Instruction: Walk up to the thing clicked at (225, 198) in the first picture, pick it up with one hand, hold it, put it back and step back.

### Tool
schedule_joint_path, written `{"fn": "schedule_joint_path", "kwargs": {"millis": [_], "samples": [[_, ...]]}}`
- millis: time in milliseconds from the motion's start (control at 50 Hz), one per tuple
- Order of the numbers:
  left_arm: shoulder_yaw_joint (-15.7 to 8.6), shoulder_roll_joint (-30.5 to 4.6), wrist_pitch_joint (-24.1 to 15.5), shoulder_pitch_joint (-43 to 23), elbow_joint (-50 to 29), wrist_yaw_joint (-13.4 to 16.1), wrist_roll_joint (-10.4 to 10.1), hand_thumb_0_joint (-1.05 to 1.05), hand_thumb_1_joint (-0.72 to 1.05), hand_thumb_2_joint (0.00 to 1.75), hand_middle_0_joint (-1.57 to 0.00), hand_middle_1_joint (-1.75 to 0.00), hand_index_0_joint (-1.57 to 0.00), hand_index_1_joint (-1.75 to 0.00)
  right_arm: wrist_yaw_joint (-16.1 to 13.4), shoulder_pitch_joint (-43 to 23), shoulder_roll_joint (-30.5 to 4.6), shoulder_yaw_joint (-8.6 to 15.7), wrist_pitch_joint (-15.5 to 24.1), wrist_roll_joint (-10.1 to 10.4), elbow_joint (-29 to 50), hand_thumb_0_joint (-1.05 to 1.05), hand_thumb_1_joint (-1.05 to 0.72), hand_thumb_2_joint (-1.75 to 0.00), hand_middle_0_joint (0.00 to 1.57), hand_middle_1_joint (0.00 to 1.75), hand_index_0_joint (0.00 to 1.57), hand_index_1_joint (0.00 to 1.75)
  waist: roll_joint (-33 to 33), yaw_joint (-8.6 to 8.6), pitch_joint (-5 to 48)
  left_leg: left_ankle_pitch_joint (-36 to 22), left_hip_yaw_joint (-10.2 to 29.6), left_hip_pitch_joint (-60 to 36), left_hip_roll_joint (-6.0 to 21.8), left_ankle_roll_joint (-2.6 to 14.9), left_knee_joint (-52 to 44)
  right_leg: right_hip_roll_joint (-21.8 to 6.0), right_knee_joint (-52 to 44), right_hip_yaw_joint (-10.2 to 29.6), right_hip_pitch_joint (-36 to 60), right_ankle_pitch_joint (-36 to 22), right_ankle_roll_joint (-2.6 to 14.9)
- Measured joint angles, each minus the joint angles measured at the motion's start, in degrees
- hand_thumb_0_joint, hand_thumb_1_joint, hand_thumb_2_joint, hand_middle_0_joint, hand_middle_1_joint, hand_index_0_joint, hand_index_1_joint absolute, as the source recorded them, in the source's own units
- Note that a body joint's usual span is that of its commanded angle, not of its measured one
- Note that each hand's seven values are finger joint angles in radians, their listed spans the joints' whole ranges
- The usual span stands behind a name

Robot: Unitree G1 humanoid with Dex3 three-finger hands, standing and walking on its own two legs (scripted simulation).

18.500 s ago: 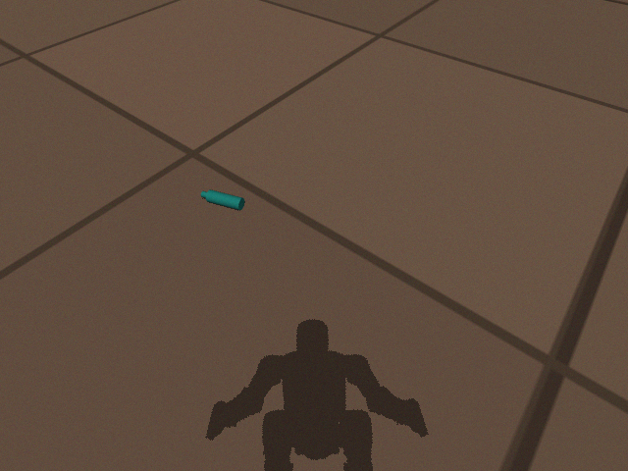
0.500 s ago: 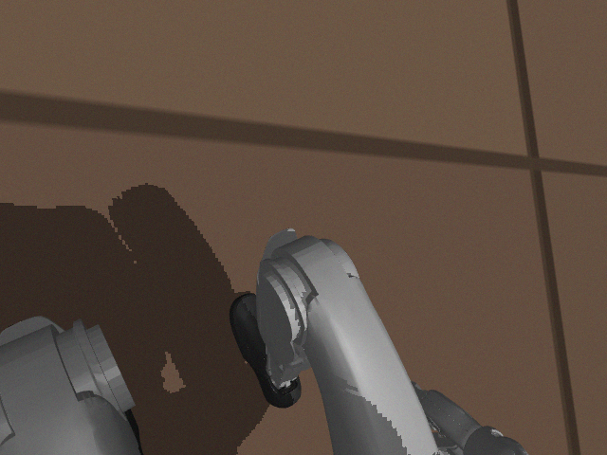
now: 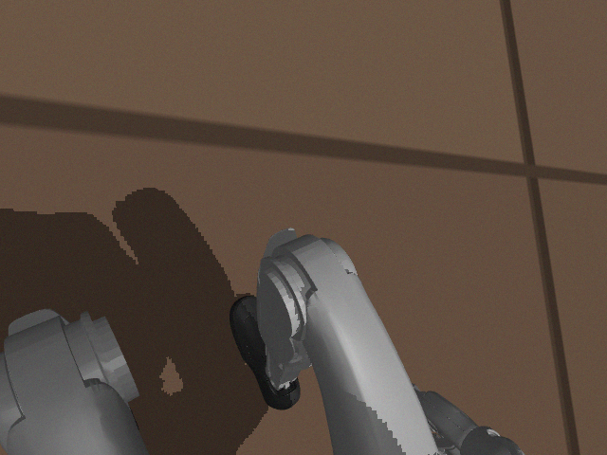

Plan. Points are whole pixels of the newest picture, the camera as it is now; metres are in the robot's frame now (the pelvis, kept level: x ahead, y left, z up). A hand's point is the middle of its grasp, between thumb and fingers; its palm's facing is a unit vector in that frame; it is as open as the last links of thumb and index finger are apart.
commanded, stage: close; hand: left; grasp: from above
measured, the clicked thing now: out of the picture +0.45 +0.34 -0.28
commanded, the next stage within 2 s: settle in 1.02 s
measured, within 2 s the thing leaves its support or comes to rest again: leaves its support in 1.46 s
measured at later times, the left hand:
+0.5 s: hand out of the picture +0.44 +0.33 -0.26, palm faces -0.48 -0.14 -0.87, open 9.1 cm
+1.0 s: hand out of the picture +0.44 +0.33 -0.26, palm faces -0.44 -0.12 -0.89, open 8.5 cm
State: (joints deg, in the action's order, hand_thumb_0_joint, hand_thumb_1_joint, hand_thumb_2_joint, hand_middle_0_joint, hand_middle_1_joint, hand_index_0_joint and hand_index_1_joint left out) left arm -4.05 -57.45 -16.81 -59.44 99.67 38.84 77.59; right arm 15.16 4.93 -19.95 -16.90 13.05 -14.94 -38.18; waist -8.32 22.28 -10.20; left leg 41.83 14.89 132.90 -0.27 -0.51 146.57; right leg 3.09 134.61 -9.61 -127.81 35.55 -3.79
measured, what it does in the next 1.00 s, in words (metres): stands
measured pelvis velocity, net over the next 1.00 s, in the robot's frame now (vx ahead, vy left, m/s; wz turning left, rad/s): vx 0.00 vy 0.00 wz -0.01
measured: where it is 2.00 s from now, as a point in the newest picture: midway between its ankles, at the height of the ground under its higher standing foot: (205, 416)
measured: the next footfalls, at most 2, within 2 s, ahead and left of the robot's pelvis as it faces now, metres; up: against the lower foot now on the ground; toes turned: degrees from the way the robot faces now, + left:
none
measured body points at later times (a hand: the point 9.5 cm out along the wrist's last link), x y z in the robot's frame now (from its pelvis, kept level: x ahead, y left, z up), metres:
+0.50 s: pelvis +0.00 +0.00 +0.00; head +0.29 +0.14 +0.32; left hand +0.46 +0.34 -0.21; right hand +0.06 -0.25 -0.05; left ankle +0.06 +0.12 -0.27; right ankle +0.13 -0.12 -0.27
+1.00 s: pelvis +0.00 +0.00 +0.00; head +0.28 +0.14 +0.32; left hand +0.46 +0.33 -0.21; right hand +0.05 -0.26 -0.04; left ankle +0.06 +0.12 -0.27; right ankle +0.13 -0.12 -0.27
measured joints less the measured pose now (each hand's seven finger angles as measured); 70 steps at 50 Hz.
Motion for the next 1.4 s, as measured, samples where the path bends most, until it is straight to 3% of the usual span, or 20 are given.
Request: {"fn": "schedule_joint_path", "kwargs": {"millis": [80, 160, 280, 380, 500, 660, 840, 1180, 1400], "samples": [[0.52, 0.17, 2.23, -0.78, 0.53, 1.27, -0.42, 0.00, -0.04, 0.70, -0.38, -0.82, -0.41, -0.79, -0.19, -0.29, -0.17, 0.19, 0.81, 0.25, -0.06, 0.00, -0.90, -0.89, 0.20, 0.30, 0.20, 0.30, -0.09, 0.34, -0.10, -0.63, -0.49, 0.48, 0.30, 0.52, -0.57, 0.21, -0.65, 0.34, -0.36, -0.61, -0.12], [-0.79, -0.19, 4.14, -1.48, 1.00, 1.09, -1.69, 0.00, -0.01, 0.65, -0.40, -0.79, -0.44, -0.76, -0.10, 0.03, -0.59, 0.20, 1.35, 0.67, 0.34, 0.00, -0.90, -0.89, 0.20, 0.30, 0.20, 0.30, -0.04, 0.64, -0.04, -0.89, -0.84, 1.07, 0.43, 0.88, -1.15, 0.24, -1.25, 0.54, -0.80, -0.76, -0.12], [-2.89, -2.23, 5.37, -1.68, 1.02, -1.91, -3.76, 0.00, 0.05, 0.59, -0.45, -0.74, -0.49, -0.71, 0.08, 0.95, -1.18, 0.31, 1.91, 1.06, 0.60, 0.00, -0.90, -0.89, 0.20, 0.30, 0.20, 0.30, -0.34, 0.99, -0.27, -0.21, -0.77, 1.20, 0.20, 0.75, -0.85, 0.00, -0.85, 0.51, -0.90, 0.03, -0.25], [-2.37, -2.50, 3.87, -0.96, -1.54, -4.56, -4.80, 0.00, 0.10, 0.54, -0.50, -0.72, -0.54, -0.68, 0.06, 1.47, -1.11, 0.21, 1.13, 0.95, 0.38, 0.00, -0.90, -0.90, 0.20, 0.30, 0.20, 0.30, -0.21, 0.12, -0.72, 0.51, -0.38, 0.80, -0.16, 0.31, -0.43, -0.31, -0.38, 0.20, -0.42, 0.87, 0.01], [-0.56, -2.32, 1.44, -0.10, -2.78, -6.27, -4.39, 0.00, 0.19, 0.54, -0.56, -0.71, -0.60, -0.67, 0.03, 0.78, -0.33, -0.48, -0.35, 0.76, 1.16, 0.00, -0.90, -0.90, 0.20, 0.30, 0.20, 0.30, 0.26, -0.49, -1.08, 0.90, 0.22, 0.06, -0.38, 0.01, -0.24, -0.43, -0.34, -0.27, 0.40, 1.24, -0.09], [-0.90, -2.38, -0.51, 0.39, -1.88, -3.87, -2.32, 0.00, 0.25, 0.50, -0.61, -0.69, -0.63, -0.63, -0.23, 0.04, 0.45, -1.48, -0.64, 0.48, 1.92, 0.00, -0.90, -0.89, 0.20, 0.30, 0.20, 0.30, -0.41, -0.65, -1.18, 0.30, 0.47, -0.10, -0.20, -0.19, -0.08, -0.17, -0.28, -0.42, 0.30, 0.32, 0.01], [0.34, -2.24, 0.86, -0.78, -0.79, -1.45, -1.47, 0.00, 0.25, 0.43, -0.67, -0.63, -0.69, -0.58, -0.95, 0.09, -0.08, -0.90, 0.38, 0.09, 1.10, 0.00, -0.90, -0.89, 0.20, 0.30, 0.20, 0.30, -0.82, -0.43, -1.21, -0.40, 0.06, 0.36, 0.01, 0.10, -0.53, -0.02, -0.70, -0.13, -0.16, -0.37, -0.03], [-2.22, -3.12, 2.35, -0.97, -0.39, -2.55, -2.57, 0.00, 0.23, 0.34, -0.75, -0.56, -0.79, -0.50, -0.75, 1.13, -1.40, -0.72, 0.77, 0.81, 1.71, 0.00, -0.90, -0.90, 0.20, 0.30, 0.20, 0.30, -0.50, 0.80, -1.45, 0.16, 0.07, 0.06, 0.09, 0.08, -0.60, -0.04, -0.75, -0.14, 0.05, 0.09, -0.08], [-5.16, -1.26, 2.64, 1.92, -6.25, -6.58, -2.64, 0.00, 0.22, 0.34, -0.77, -0.51, -0.81, -0.46, -1.08, 2.22, -0.80, 0.60, -0.36, 1.11, 1.98, 0.00, -0.91, -0.90, 0.20, 0.30, 0.20, 0.30, 0.43, -0.47, -0.56, -0.06, -0.10, 0.66, -0.09, -0.24, -1.00, -0.31, -0.77, -0.06, -0.69, 0.09, 0.43]]}}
